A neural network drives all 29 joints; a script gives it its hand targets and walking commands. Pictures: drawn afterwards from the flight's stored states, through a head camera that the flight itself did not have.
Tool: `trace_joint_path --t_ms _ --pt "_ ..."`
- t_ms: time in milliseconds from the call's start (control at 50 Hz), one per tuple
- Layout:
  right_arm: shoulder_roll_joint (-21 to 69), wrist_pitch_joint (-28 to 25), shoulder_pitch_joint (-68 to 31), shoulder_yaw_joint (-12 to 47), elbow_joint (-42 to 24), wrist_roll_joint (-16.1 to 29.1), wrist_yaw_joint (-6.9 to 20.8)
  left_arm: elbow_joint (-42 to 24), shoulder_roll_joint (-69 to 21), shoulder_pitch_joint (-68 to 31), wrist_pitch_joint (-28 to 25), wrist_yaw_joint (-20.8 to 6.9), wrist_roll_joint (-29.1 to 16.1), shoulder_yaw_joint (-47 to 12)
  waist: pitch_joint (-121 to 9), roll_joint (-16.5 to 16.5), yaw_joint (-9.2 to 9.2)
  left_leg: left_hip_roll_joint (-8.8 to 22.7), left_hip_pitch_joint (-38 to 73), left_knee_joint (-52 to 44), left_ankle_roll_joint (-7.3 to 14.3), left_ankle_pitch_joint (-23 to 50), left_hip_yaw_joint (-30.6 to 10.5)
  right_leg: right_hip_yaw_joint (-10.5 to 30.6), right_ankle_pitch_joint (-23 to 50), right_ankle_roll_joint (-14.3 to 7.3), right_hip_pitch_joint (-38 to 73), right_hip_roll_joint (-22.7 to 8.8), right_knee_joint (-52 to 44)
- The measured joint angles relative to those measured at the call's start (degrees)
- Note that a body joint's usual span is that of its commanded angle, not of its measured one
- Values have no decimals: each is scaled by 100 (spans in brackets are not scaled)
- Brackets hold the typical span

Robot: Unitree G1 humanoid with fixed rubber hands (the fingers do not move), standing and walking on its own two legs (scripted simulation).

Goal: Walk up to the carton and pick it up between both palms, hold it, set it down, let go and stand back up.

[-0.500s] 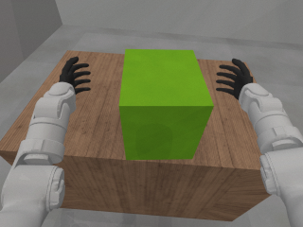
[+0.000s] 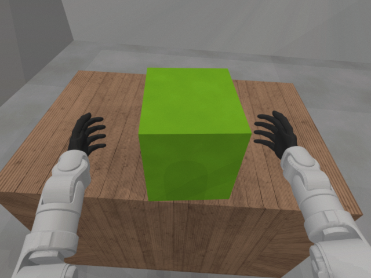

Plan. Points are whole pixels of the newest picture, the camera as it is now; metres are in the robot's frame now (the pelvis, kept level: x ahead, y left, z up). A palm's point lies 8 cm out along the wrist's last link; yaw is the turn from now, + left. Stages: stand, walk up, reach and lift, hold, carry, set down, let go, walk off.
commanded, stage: set down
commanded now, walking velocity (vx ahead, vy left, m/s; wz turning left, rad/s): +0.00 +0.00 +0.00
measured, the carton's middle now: (188, 134) +0.50 -0.01 +0.03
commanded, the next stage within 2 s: none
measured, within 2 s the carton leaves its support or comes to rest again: neither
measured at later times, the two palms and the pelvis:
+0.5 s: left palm (77, 201) +0.27 +0.23 +0.05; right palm (285, 195) +0.30 -0.22 +0.05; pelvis +0.02 +0.00 +0.00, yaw -1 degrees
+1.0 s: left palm (82, 228) +0.23 +0.22 +0.01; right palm (301, 235) +0.22 -0.24 +0.01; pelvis +0.00 +0.01 +0.00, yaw -3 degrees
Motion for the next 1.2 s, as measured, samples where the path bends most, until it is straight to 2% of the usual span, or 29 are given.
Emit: trace_joint_path --t_ms 120,280,500,680,860,960,1120,1200 --pt "-56 -92 783 25 -657 38 -28 -596 -230 831 -100 -153 98 13 133 -102 -89 10 325 -149 -8 -15 47 50 -59 -3 255 16 -41" --pt "-78 -309 1496 -10 -1168 120 140 -1336 -312 1524 -346 -42 264 164 281 -317 -30 52 388 -308 -40 39 145 146 -20 -49 236 66 -103" --pt "248 -1065 2903 167 -1927 -94 123 -1792 -567 2947 -1038 -143 368 33 313 -80 36 -2 583 -393 11 -9 158 168 -45 21 453 19 -227" --pt "189 -1553 3617 -16 -1990 -214 248 -1635 -541 3491 -1836 77 245 -307 218 -116 37 -37 705 -311 55 -84 208 222 -86 63 568 -16 -164" --pt "65 -1586 3805 -124 -1571 -153 541 -1204 -588 3412 -1974 269 325 -511 320 -393 93 -17 699 -298 58 -27 294 306 -5 34 520 8 -132" --pt "130 -1656 3838 -135 -1495 -160 648 -1051 -625 3367 -2073 377 359 -543 430 -345 122 -29 600 -314 67 35 328 339 51 36 397 -3 -119" --pt "251 -1889 3995 -73 -1296 -432 581 -525 -658 3491 -2361 319 435 -444 467 -93 188 -53 554 -286 92 -3 325 341 14 69 356 -27 -95" --pt "332 -1965 4094 -94 -1172 -647 479 -326 -648 3682 -2444 247 380 -469 435 -73 141 -62 559 -251 87 -68 280 300 -73 77 374 -39 -51"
